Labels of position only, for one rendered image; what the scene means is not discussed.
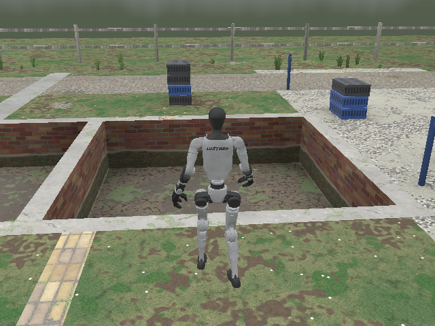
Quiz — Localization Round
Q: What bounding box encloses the right robot upper arm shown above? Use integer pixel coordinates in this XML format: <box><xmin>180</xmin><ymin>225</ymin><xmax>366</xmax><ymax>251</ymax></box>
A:
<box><xmin>232</xmin><ymin>137</ymin><xmax>250</xmax><ymax>172</ymax></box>

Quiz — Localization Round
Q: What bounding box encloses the right robot hand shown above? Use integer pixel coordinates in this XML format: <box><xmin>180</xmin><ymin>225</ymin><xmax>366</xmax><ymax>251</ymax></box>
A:
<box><xmin>238</xmin><ymin>176</ymin><xmax>254</xmax><ymax>187</ymax></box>

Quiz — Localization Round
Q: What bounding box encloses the left robot thigh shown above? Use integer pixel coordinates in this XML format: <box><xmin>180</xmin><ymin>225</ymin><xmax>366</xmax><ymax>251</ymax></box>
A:
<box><xmin>194</xmin><ymin>189</ymin><xmax>209</xmax><ymax>232</ymax></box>

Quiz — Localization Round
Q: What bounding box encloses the robot left forearm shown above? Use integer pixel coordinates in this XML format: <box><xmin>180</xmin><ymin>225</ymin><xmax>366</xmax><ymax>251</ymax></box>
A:
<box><xmin>175</xmin><ymin>165</ymin><xmax>190</xmax><ymax>195</ymax></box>

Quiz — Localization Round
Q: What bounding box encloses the robot right forearm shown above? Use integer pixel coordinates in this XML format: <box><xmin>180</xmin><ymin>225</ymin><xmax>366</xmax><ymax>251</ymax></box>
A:
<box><xmin>243</xmin><ymin>162</ymin><xmax>253</xmax><ymax>181</ymax></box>

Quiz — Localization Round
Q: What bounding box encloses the left robot upper arm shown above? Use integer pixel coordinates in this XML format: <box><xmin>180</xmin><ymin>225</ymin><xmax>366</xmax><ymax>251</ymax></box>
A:
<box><xmin>184</xmin><ymin>137</ymin><xmax>203</xmax><ymax>176</ymax></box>

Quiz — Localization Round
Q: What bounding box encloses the left robot hand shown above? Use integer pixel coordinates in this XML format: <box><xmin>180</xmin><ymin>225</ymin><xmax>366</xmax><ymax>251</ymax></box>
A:
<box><xmin>172</xmin><ymin>190</ymin><xmax>187</xmax><ymax>209</ymax></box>

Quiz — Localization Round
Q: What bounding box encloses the right robot foot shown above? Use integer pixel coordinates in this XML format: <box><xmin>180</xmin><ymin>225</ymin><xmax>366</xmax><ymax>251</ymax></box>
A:
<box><xmin>227</xmin><ymin>270</ymin><xmax>241</xmax><ymax>288</ymax></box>

